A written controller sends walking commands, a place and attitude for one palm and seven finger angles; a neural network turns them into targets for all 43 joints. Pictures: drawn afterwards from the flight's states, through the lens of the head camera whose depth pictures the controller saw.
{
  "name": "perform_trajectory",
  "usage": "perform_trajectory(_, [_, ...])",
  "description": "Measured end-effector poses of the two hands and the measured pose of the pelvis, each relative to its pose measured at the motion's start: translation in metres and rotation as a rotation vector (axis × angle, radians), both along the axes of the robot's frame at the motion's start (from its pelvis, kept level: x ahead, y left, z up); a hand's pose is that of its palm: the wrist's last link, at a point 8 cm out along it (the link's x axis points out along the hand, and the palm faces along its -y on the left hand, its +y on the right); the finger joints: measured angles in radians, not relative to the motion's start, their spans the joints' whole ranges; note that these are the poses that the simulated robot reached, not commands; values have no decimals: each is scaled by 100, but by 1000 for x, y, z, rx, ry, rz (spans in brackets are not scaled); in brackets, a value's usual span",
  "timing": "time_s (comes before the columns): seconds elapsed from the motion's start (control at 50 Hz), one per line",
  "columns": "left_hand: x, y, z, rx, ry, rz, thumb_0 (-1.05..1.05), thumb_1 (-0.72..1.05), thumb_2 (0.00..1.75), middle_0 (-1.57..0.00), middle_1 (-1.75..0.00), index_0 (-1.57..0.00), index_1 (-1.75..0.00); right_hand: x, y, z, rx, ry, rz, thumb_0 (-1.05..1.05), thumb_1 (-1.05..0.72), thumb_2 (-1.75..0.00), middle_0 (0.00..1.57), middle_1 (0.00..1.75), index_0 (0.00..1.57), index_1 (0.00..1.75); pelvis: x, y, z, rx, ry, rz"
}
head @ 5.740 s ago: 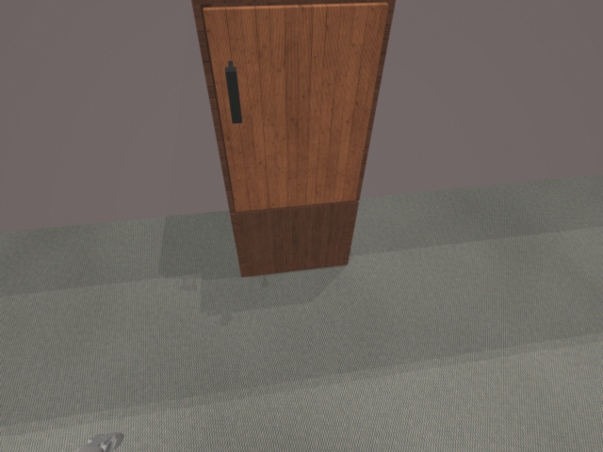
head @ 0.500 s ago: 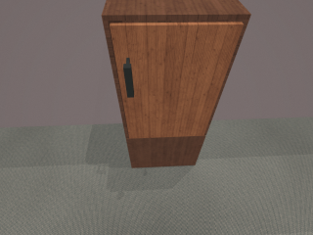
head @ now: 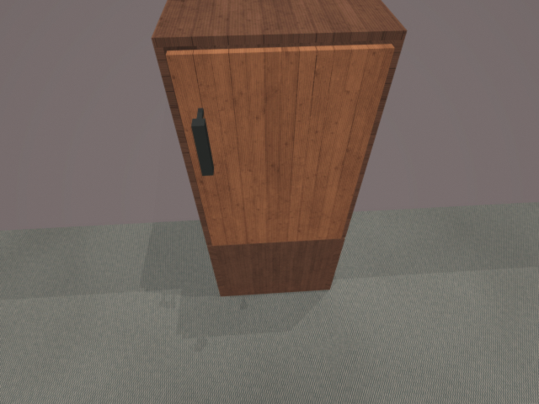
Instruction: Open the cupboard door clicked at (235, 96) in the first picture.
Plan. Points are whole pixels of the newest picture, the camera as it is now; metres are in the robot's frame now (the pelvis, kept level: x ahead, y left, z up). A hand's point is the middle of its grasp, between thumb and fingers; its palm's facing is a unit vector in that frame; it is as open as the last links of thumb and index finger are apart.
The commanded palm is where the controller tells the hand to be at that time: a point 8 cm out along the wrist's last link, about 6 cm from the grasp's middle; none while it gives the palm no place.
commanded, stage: shuffle to correct the standing spot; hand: left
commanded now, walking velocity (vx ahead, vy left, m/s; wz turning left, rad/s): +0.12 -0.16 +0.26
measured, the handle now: (204, 142) +0.59 +0.17 +0.05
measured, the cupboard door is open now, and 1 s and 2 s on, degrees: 0 0 0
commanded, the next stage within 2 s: come to a stop and stand still in 0.60 s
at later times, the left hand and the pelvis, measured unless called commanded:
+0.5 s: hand out of the picture -0.01 +0.12 -0.20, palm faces +0.16 -0.98 -0.14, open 7.4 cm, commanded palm none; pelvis +0.06 -0.03 -0.02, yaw +6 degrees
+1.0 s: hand (230, 396) +0.17 +0.08 -0.17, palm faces +0.13 -0.96 -0.26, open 7.4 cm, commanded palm none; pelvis +0.12 -0.11 -0.02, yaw +7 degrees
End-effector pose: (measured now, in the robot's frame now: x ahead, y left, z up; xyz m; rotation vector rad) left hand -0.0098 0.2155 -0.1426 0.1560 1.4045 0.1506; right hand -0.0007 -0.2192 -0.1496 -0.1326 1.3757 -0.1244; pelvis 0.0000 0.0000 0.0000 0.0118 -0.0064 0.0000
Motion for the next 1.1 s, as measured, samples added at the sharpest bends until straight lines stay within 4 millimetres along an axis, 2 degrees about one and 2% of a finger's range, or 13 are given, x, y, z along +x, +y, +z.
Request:
perform_trajectory(0.2, [2, -16, -7, -18, 26, 24, 0, 91, 90, -20, -30, -19, -30, 1, -9, -4, 8, 47, -1, 0, -91, -90, 19, 30, 20, 29, 13, -15, -5, 4, 11, 23])
perform_trajectory(0.32, [5, -29, -11, -21, 43, 65, 0, 91, 90, -20, -30, -19, -30, 14, -21, -9, 4, 75, 11, 0, -90, -90, 20, 30, 20, 29, 30, -28, -11, -4, 27, 51])
perform_trajectory(0.4, [3, -37, -18, -29, 48, 120, 0, 91, 90, -20, -30, -19, -30, 37, -29, -9, -19, 88, 50, 0, -90, -90, 20, 30, 20, 29, 43, -33, -15, -19, 30, 96])
perform_trajectory(0.54, [-11, -50, -33, -88, 166, 162, 0, 91, 90, -20, -30, -19, -30, 105, -35, -4, -89, -25, 94, 1, -92, -90, 20, 30, 20, 29, 69, -29, -23, -16, 19, 92])
perform_trajectory(0.6, [8, -50, -28, -91, 179, 134, 0, 91, 90, -20, -30, -19, -30, 115, -39, 7, -99, -61, 73, 1, -92, -90, 20, 30, 20, 29, 80, -32, -15, -22, 19, 86])
perform_trajectory(0.74, [91, -48, -10, -43, 2, 132, 1, 92, 90, -19, -30, -19, -30, 111, -54, 18, -74, 32, 94, 0, -91, -90, 20, 30, 20, 29, 96, -56, 2, -49, 31, 112])
perform_trajectory(0.82, [132, -54, -2, 9, -71, 104, 1, 92, 90, -19, -30, -19, -30, 114, -76, 8, -43, 68, 77, 0, -90, -90, 20, 30, 20, 29, 106, -78, -1, -41, 29, 116])
perform_trajectory(0.88, [156, -63, -5, 63, -138, 81, 0, 92, 90, -19, -30, -19, -30, 121, -99, -12, -15, 77, 60, 0, -90, -90, 20, 30, 21, 29, 118, -98, -16, -1, 31, 118])
perform_trajectory(0.96, [169, -80, 2, 84, -170, 69, 0, 91, 90, -19, -29, -19, -30, 140, -123, -25, -21, 63, 56, 0, -90, -90, 20, 30, 20, 29, 119, -108, -19, 2, 19, 127])
perform_trajectory(1.04, [167, -92, 7, 72, -190, 88, 0, 91, 90, -20, -30, -20, -30, 165, -133, -17, -30, 8, 88, 0, -91, -90, 19, 30, 20, 29, 112, -112, -13, 16, 13, 136])
perform_trajectory(1.1, [157, -90, 8, 70, -202, 115, 0, 92, 90, -20, -30, -20, -30, 184, -133, -6, -39, -44, 123, 0, -91, -90, 19, 30, 20, 29, 104, -112, -9, 19, 14, 144])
